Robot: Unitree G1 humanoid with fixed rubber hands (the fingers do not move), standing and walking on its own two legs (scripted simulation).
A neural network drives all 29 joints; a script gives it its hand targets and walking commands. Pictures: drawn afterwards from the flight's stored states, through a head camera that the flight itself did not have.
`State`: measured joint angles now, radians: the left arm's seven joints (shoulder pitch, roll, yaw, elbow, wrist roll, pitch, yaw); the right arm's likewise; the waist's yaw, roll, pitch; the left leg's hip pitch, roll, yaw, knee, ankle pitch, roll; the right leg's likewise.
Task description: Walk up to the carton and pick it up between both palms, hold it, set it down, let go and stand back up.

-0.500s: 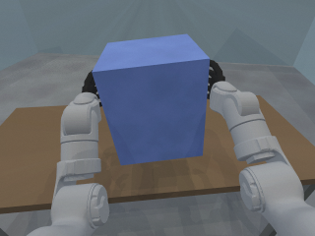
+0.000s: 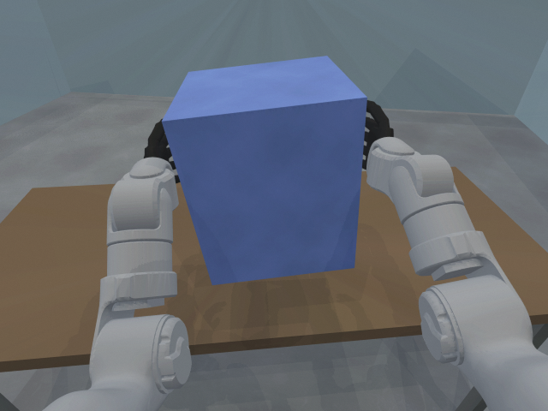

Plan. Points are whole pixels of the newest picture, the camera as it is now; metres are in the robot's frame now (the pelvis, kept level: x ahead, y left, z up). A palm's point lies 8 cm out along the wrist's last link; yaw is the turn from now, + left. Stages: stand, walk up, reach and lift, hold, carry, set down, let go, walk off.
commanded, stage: hold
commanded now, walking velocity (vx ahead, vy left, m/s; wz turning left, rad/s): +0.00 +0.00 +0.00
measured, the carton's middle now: (270, 168) +0.40 +0.01 +0.23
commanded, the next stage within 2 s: none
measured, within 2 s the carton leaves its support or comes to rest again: neither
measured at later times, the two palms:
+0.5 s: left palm (156, 160) +0.37 +0.17 +0.27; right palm (379, 150) +0.37 -0.13 +0.27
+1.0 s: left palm (161, 171) +0.37 +0.16 +0.25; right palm (377, 152) +0.38 -0.14 +0.26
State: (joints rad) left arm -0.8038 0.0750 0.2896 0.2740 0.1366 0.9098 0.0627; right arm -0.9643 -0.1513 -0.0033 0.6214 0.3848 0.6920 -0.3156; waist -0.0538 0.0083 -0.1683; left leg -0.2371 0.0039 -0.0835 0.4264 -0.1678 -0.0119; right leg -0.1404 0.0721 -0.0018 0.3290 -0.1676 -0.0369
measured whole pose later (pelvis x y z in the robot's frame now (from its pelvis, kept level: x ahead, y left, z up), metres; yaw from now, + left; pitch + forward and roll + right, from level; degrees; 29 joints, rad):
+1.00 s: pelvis +0.00 +0.01 +0.00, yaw -1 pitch -1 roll -2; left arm -0.82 0.06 0.27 0.31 0.13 0.92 0.09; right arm -0.99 -0.18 0.00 0.68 0.40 0.70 -0.29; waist -0.05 0.02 -0.18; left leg -0.25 0.00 -0.07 0.44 -0.17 0.00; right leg -0.15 0.07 0.02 0.32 -0.16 -0.02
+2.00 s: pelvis +0.00 +0.01 +0.00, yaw -1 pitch -1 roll -2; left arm -0.85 0.09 0.29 0.34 0.14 0.91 0.06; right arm -0.99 -0.16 -0.01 0.65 0.40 0.72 -0.33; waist -0.06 0.01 -0.19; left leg -0.25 0.00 -0.08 0.44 -0.18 0.00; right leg -0.14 0.07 0.02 0.32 -0.16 -0.02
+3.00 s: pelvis +0.00 +0.00 +0.00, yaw +0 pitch -2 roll -2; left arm -0.82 0.08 0.30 0.29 0.14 0.91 0.05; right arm -0.97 -0.15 -0.01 0.62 0.40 0.72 -0.33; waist -0.06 0.01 -0.16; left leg -0.23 0.00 -0.10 0.43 -0.17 -0.02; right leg -0.13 0.08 0.01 0.33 -0.17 -0.04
